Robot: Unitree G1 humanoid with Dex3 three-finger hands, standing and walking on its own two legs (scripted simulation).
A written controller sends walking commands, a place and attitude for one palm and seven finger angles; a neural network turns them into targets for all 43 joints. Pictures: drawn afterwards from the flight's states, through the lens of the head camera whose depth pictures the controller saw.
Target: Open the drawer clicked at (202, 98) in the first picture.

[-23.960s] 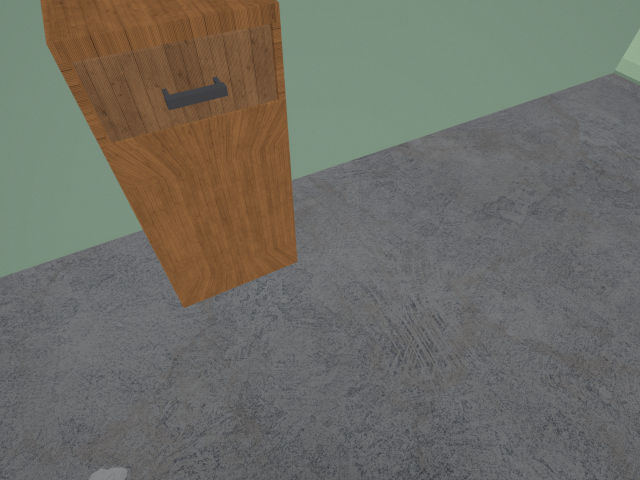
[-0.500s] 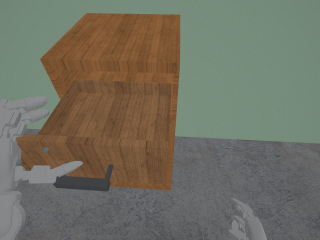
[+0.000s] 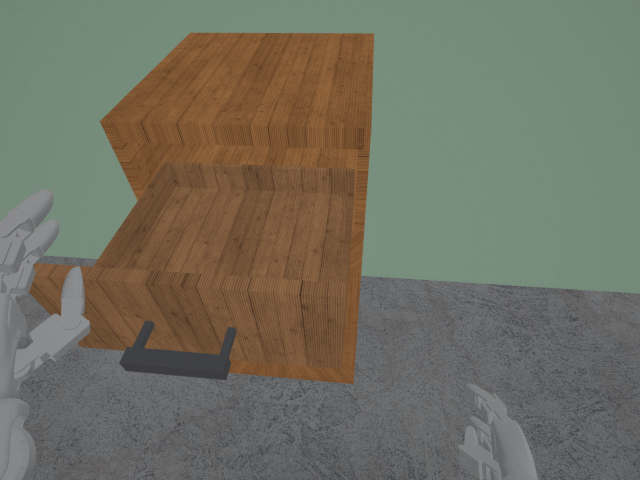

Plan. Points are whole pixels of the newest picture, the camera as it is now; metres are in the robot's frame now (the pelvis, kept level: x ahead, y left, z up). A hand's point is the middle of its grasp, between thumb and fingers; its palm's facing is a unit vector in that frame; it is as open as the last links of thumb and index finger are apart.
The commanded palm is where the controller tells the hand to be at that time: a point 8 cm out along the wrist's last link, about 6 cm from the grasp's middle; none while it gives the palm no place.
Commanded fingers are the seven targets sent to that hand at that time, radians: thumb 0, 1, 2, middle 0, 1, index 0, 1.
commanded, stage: draw the hand back to the body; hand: left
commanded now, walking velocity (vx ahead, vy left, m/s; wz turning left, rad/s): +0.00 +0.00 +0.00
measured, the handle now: (182, 347) +0.26 +0.22 +0.03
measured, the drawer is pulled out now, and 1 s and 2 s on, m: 0.30 0.30 0.30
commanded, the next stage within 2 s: step back with the hand held close in 0.12 s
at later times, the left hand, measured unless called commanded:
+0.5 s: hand (82, 330) +0.18 +0.24 +0.19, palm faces +0.33 -0.80 -0.50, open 7.4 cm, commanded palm +0.11 +0.29 +0.21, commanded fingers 0.00 0.90 0.90 -0.20 -0.30 -0.20 -0.30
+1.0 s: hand out of the picture +0.10 +0.25 +0.20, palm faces +0.46 -0.79 -0.41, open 7.4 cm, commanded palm +0.03 +0.29 +0.21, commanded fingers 0.00 0.90 0.90 -0.20 -0.30 -0.20 -0.30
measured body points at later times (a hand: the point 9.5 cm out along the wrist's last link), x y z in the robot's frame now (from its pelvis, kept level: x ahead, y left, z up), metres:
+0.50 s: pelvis -0.02 +0.01 +0.00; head +0.01 +0.01 +0.45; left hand +0.16 +0.28 +0.21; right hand +0.16 -0.24 -0.08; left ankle -0.03 +0.12 -0.74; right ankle +0.01 -0.11 -0.74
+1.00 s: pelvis -0.10 +0.01 -0.02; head -0.09 +0.02 +0.43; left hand +0.07 +0.29 +0.22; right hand +0.07 -0.23 -0.09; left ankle -0.05 +0.12 -0.74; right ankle +0.00 -0.11 -0.74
